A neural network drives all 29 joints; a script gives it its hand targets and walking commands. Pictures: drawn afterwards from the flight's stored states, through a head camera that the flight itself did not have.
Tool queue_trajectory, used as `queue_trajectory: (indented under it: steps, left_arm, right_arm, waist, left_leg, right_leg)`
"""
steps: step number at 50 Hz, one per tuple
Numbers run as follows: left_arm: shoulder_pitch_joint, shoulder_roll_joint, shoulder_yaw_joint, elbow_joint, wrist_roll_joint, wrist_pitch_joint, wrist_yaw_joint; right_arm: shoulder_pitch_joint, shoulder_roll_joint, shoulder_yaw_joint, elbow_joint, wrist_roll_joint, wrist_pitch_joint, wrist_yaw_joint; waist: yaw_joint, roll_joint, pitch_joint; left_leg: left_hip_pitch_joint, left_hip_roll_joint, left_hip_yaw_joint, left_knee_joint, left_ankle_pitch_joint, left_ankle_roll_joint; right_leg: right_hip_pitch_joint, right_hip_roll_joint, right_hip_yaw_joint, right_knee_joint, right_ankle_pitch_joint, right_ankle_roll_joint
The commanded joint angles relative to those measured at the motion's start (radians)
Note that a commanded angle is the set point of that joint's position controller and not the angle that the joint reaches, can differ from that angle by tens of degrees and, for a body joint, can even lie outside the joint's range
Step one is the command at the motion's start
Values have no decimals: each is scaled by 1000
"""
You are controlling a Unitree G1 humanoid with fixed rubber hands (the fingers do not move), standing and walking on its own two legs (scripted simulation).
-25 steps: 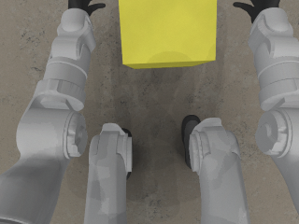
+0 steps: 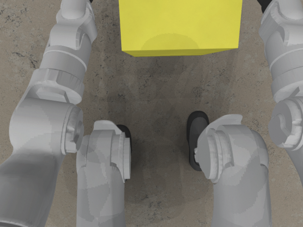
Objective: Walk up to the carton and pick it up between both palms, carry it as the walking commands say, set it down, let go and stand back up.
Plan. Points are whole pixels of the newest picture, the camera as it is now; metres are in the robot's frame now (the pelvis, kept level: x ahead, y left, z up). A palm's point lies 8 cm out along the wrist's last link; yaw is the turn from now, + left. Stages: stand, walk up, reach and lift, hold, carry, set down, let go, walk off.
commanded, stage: reach and lift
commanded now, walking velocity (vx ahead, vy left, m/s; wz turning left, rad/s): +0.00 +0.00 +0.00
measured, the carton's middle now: (172, 4) +0.55 -0.06 -0.25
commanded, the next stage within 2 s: none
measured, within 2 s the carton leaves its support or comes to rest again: leaves its support in 1.24 s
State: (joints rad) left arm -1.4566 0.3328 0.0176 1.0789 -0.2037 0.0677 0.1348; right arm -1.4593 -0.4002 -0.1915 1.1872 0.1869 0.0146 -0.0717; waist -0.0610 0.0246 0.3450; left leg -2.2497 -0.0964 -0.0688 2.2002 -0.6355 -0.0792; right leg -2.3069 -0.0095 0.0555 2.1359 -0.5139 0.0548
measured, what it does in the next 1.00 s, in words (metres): stands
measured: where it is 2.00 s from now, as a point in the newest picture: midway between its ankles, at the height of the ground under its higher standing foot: (159, 156)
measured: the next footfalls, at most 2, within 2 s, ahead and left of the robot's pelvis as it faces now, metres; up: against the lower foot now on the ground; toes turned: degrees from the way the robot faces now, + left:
none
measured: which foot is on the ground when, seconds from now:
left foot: down 0.00-1.00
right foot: down 0.00-1.00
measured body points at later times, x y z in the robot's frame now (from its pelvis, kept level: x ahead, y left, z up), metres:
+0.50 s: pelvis -0.01 +0.00 +0.00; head +0.38 -0.02 +0.23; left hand +0.57 +0.10 -0.19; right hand +0.55 -0.20 -0.19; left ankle +0.09 +0.13 -0.34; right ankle +0.12 -0.14 -0.34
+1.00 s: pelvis +0.00 +0.00 -0.01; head +0.37 -0.02 +0.24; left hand +0.56 +0.09 -0.19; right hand +0.54 -0.21 -0.18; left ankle +0.10 +0.13 -0.34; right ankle +0.12 -0.14 -0.34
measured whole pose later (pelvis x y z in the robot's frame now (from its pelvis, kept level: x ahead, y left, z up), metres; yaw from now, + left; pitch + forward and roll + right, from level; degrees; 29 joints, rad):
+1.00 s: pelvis +0.00 +0.00 -0.01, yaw +1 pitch +38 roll +0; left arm -1.44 0.18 0.28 1.00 0.02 0.16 0.12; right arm -1.44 -0.28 -0.31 1.06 -0.01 0.17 -0.01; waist -0.08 0.04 0.34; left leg -2.25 -0.12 -0.06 2.23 -0.64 -0.08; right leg -2.30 0.00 0.07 2.18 -0.54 0.06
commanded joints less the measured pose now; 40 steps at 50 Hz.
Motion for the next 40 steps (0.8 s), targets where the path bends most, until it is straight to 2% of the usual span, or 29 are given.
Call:
queue_trajectory:
  steps: [1,10,21,27,30,32,36,40]
  left_arm:
    - [-256,72,10,-87,4,-18,0]
    - [-293,49,23,-67,24,-15,2]
    - [-332,-9,16,-79,48,-18,11]
    - [-355,-124,-2,-92,55,-18,-4]
    - [-394,-253,-20,-95,61,-12,-34]
    - [-432,-391,-32,-94,74,-5,-69]
    - [-518,-760,-53,-104,120,26,-180]
    - [-506,-917,-19,-133,167,63,-241]
  right_arm:
    - [-214,-135,-7,-73,2,-18,4]
    - [-269,-112,11,-75,10,-20,3]
    - [-301,-56,7,-72,-24,-21,-14]
    - [-323,49,23,-90,-47,-21,-8]
    - [-362,183,47,-95,-56,-13,20]
    - [-406,327,71,-106,-68,-1,55]
    - [-522,707,131,-157,-105,47,174]
    - [-522,859,116,-239,-143,101,253]
  waist:
    - [-60,51,-1196]
    - [-45,35,-1166]
    - [-59,38,-1179]
    - [-74,43,-1172]
    - [-76,46,-1163]
    - [-78,48,-1151]
    - [-77,49,-1101]
    - [-83,63,-1075]
  left_leg:
    - [481,32,111,-194,336,3]
    - [474,26,111,-202,292,12]
    - [481,8,125,-202,294,4]
    - [482,-7,127,-203,305,1]
    - [481,-19,124,-200,305,3]
    - [473,-31,122,-193,302,7]
    - [435,-59,130,-178,293,23]
    - [409,-71,144,-176,295,32]
  right_leg:
    - [684,7,-110,-109,373,-11]
    - [668,12,-106,-122,325,-11]
    - [716,31,-104,-129,342,-11]
    - [722,44,-109,-130,351,-11]
    - [711,52,-113,-126,344,-9]
    - [699,61,-115,-119,336,-9]
    - [653,84,-125,-100,322,-18]
    - [607,95,-142,-91,315,-28]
